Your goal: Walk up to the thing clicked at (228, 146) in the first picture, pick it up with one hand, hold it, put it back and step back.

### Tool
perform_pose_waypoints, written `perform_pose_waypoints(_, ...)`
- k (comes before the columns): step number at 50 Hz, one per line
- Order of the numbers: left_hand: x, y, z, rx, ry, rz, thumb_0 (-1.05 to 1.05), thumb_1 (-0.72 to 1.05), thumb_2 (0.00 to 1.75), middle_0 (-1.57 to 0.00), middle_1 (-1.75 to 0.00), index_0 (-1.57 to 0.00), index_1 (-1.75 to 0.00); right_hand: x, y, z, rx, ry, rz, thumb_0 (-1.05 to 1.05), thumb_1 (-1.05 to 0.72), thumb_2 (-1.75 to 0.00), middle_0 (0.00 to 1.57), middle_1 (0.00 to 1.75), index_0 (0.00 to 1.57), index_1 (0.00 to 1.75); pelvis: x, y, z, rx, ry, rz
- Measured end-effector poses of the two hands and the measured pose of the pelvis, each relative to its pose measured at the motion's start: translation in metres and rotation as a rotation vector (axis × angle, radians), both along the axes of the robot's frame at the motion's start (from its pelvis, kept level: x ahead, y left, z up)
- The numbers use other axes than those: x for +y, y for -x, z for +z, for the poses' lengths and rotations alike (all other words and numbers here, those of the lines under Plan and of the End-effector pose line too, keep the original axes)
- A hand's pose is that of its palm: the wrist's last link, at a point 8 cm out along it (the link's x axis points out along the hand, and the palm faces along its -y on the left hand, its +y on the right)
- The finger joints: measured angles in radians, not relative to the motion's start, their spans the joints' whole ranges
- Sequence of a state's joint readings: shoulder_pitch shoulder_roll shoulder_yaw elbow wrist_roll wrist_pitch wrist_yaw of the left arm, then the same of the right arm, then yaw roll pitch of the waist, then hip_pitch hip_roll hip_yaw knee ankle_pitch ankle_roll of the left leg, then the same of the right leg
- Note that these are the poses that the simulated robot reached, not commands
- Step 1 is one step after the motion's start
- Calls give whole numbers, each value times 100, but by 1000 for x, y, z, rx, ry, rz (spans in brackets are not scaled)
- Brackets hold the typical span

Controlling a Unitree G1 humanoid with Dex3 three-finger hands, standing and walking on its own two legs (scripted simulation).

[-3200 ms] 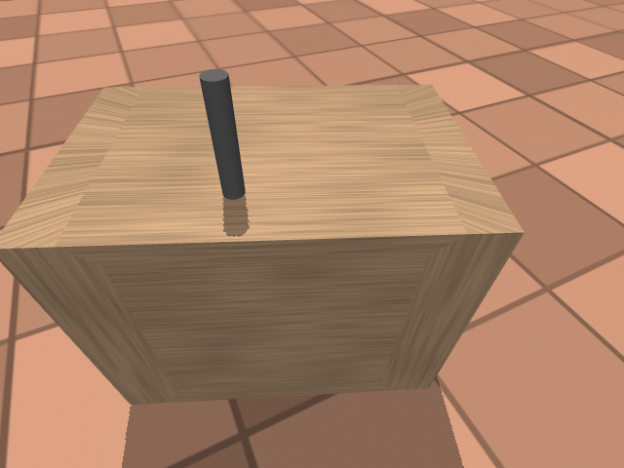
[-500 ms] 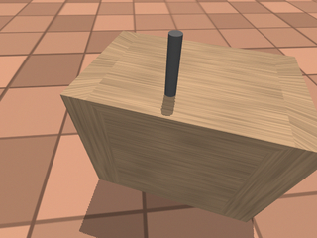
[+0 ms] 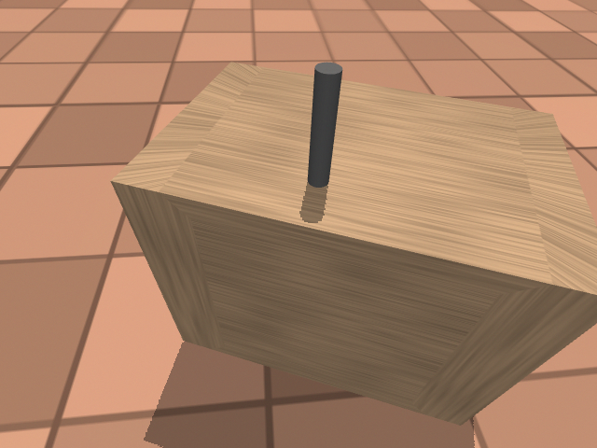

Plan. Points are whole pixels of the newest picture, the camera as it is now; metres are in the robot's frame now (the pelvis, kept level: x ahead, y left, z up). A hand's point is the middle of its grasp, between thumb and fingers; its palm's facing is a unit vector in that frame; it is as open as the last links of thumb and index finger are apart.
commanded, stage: stand
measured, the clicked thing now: (322, 131) +0.66 -0.02 +0.09
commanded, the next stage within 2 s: none
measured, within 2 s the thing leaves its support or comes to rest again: neither
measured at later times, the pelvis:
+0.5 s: pelvis +0.00 +0.00 +0.00, yaw -2 degrees
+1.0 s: pelvis +0.00 +0.00 +0.00, yaw -2 degrees
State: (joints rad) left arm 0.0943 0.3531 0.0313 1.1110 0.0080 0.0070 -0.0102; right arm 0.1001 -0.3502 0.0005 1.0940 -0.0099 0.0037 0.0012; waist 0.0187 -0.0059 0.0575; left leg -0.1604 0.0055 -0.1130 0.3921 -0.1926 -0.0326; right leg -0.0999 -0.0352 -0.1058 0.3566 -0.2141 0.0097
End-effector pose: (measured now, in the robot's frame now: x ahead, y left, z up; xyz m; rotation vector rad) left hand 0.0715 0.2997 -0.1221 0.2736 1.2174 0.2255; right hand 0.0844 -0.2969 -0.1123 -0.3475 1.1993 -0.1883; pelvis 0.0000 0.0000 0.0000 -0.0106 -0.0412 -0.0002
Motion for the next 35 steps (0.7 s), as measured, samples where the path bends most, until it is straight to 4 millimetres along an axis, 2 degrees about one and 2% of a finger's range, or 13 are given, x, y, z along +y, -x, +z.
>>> perform_pose_waypoints(18,1,-1,5,24,-18,-31,1,90,90,-21,-30,-21,-30,2,10,-5,15,-18,-23,1,-91,-90,20,30,20,30,1,-5,2,0,-7,-24)
perform_pose_waypoints(35,-4,-2,5,23,-14,-48,1,90,90,-21,-30,-21,-30,-6,19,-3,30,-11,-36,1,-91,-90,20,30,20,30,-3,-4,2,1,-8,-30)
